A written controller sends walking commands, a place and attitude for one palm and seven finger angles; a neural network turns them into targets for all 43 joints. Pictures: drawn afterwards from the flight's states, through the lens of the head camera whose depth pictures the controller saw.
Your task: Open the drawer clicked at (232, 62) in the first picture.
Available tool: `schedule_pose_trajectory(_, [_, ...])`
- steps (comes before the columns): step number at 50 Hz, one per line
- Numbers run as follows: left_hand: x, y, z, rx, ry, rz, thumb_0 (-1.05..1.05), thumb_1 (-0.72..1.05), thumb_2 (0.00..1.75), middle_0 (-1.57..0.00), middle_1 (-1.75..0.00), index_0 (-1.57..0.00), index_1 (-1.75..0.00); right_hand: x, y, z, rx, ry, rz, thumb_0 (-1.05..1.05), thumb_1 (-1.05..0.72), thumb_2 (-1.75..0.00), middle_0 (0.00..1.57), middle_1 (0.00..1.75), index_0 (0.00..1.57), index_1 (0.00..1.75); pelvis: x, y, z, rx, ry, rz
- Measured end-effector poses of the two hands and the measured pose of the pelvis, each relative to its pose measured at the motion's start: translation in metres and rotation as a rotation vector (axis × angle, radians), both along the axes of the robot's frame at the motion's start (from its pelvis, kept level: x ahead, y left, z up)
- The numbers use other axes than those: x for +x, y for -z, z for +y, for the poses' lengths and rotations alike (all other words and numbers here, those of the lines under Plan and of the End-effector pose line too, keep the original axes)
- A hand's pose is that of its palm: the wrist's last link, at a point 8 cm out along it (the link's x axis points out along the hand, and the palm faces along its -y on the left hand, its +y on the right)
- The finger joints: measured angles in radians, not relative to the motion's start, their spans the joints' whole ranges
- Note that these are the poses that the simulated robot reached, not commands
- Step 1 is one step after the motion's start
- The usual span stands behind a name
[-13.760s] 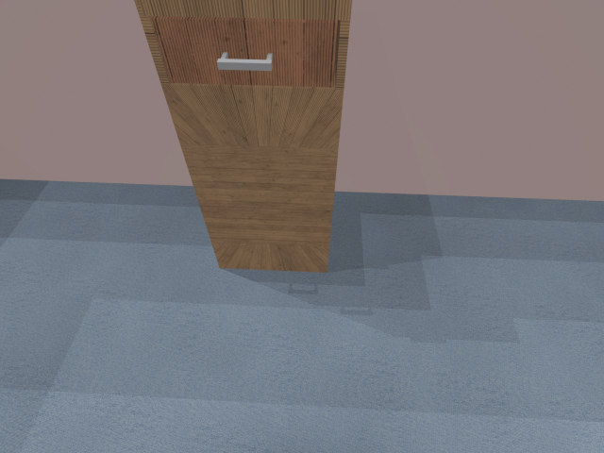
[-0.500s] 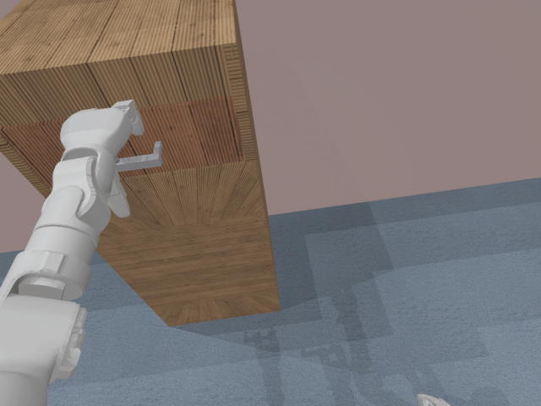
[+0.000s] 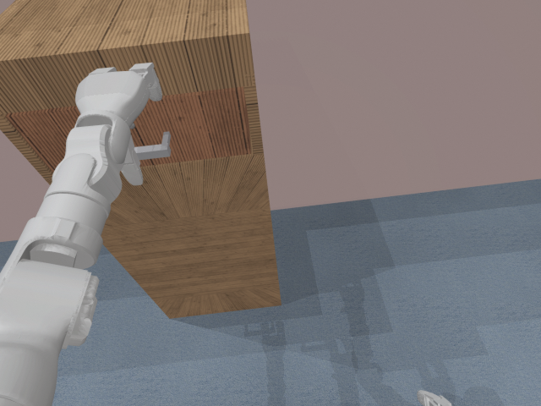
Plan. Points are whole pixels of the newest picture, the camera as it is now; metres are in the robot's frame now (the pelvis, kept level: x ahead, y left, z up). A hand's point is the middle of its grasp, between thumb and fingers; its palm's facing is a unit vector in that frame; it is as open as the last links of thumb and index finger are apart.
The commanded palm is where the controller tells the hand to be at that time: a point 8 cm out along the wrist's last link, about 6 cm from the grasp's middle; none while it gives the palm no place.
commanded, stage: move the hooked fingers above the handle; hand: left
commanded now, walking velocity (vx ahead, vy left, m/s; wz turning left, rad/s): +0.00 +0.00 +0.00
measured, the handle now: (137, 146) +0.52 +0.25 +0.10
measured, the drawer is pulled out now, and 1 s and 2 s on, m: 0.00 0.00 0.00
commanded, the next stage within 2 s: none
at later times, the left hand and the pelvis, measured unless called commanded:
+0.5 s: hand (120, 127) +0.47 +0.23 +0.18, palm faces +0.13 -0.01 -0.99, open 13.8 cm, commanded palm +0.44 +0.24 +0.21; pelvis +0.01 +0.01 +0.00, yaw +1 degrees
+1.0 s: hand (107, 134) +0.46 +0.25 +0.18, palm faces +0.09 +0.02 -1.00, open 13.9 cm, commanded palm +0.44 +0.24 +0.22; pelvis +0.01 +0.00 +0.00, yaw +2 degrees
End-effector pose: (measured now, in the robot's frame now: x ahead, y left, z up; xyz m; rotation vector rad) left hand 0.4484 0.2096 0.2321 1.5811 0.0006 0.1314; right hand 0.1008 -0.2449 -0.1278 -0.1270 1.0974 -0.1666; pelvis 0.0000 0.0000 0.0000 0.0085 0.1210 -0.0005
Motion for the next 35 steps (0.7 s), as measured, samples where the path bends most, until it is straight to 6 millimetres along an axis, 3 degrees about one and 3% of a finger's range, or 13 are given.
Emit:
schedule_pose_trajectory(3, [-0.002, 0.008, 0.008, -0.001, -0.038, 0.071, 0.01, -0.49, 0.3, -0.36, -1.24, -0.33, -1.24, -0.008, 0.003, 0.005, 0.016, 0.013, 0.024, 0.0, -0.91, -0.9, 0.2, 0.3, 0.21, 0.3, 0.002, 0.0, 0.001, 0.001, 0.009, -0.005])
schedule_pose_trajectory(7, [-0.012, 0.033, 0.028, -0.017, -0.056, 0.173, 0.01, -0.49, 0.3, -0.34, -1.23, -0.32, -1.22, -0.013, 0.001, 0.003, 0.002, 0.027, 0.027, 0.01, -0.9, -0.9, 0.2, 0.3, 0.21, 0.3, 0.004, 0.0, 0.0, 0.001, 0.011, -0.012])
schedule_pose_trajectory(12, [-0.031, 0.053, 0.032, -0.003, 0.059, 0.176, 0.0, -0.49, 0.3, -0.33, -1.21, -0.32, -1.21, -0.009, -0.006, -0.009, -0.06, 0.001, 0.037, 0.01, -0.9, -0.9, 0.2, 0.3, 0.21, 0.3, 0.005, 0.001, 0.001, -0.006, -0.013, -0.012])
schedule_pose_trajectory(18, [-0.031, 0.033, 0.013, -0.007, 0.177, 0.008, 0.0, -0.49, 0.3, -0.33, -1.2, -0.32, -1.2, 0.005, -0.009, -0.016, -0.1, -0.038, 0.032, 0.01, -0.91, -0.9, 0.2, 0.3, 0.2, 0.3, 0.005, 0.002, 0.005, -0.013, -0.043, -0.005])
schedule_pose_trajectory(24, [-0.005, 0.006, 0.02, -0.025, 0.016, -0.053, 0.01, -0.49, 0.3, -0.34, -1.21, -0.32, -1.2, 0.018, -0.007, -0.007, -0.054, -0.031, -0.006, 0.0, -0.91, -0.9, 0.2, 0.3, 0.2, 0.3, 0.006, 0.002, 0.008, -0.009, -0.025, 0.01])
schedule_pose_trajectory(27, [-0.003, 0.0, 0.015, -0.005, -0.026, -0.022, 0.0, -0.49, 0.3, -0.36, -1.24, -0.34, -1.23, 0.021, -0.005, 0.001, -0.02, -0.027, -0.018, 0.0, -0.91, -0.9, 0.2, 0.3, 0.2, 0.3, 0.008, 0.001, 0.009, -0.007, -0.016, 0.01])
schedule_pose_trajectory(30, [-0.005, 0.007, 0.013, -0.008, -0.054, 0.051, 0.0, -0.49, 0.3, -0.36, -1.24, -0.34, -1.24, 0.024, -0.005, 0.007, 0.008, -0.02, -0.03, 0.0, -0.91, -0.9, 0.2, 0.3, 0.2, 0.3, 0.01, 0.001, 0.009, -0.004, -0.008, -0.001])
schedule_pose_trajectory(35, [-0.015, 0.039, 0.015, -0.031, -0.017, 0.181, 0.01, -0.49, 0.3, -0.34, -1.22, -0.32, -1.22, 0.026, -0.009, 0.009, 0.002, -0.018, -0.052, 0.0, -0.91, -0.9, 0.2, 0.3, 0.21, 0.3, 0.009, 0.001, 0.004, -0.001, -0.005, -0.018])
